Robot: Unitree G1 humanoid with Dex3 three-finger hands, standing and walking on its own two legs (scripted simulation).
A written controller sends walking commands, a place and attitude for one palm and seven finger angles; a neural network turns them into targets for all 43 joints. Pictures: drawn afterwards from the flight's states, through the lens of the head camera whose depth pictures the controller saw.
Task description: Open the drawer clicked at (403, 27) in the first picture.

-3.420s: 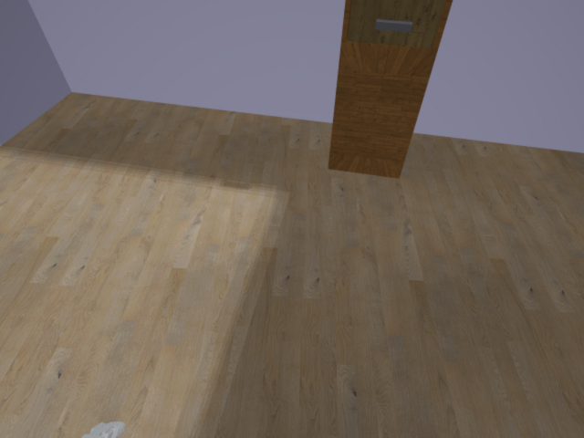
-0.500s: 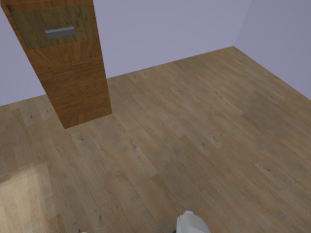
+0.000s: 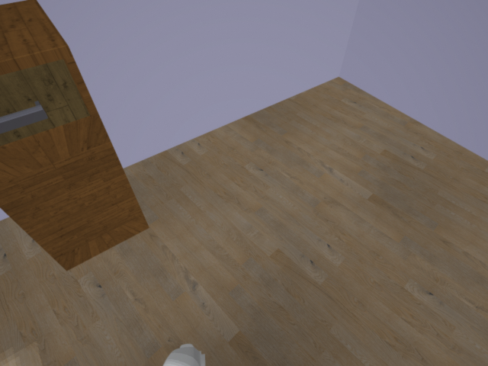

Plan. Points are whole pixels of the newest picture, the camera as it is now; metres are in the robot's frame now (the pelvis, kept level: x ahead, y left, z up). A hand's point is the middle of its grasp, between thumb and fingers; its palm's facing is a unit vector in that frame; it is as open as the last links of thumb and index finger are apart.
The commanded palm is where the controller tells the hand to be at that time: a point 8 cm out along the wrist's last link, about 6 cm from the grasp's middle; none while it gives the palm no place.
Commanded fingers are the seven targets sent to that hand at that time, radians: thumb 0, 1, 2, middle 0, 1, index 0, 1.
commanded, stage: walk to a spot facing it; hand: left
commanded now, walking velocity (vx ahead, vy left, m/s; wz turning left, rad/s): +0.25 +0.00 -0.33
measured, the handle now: (15, 115) +0.68 +0.66 +0.00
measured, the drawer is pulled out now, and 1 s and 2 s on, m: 0.00 0.00 0.00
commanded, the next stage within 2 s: turn to face it in 0.04 s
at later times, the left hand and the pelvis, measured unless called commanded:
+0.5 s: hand (149, 328) +0.22 +0.21 -0.16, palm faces +0.07 -0.97 -0.22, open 7.3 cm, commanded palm none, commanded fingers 0.00 0.90 0.90 -0.20 -0.30 -0.20 -0.30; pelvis +0.13 +0.02 +0.00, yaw +3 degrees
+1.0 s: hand out of the picture +0.09 +0.20 -0.17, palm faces +0.42 -0.87 -0.26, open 7.4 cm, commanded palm none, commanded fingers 0.00 0.90 0.90 -0.20 -0.30 -0.20 -0.30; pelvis +0.13 +0.00 -0.01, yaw +22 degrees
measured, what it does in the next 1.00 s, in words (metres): walks ahead, turning left: left foot, then right foot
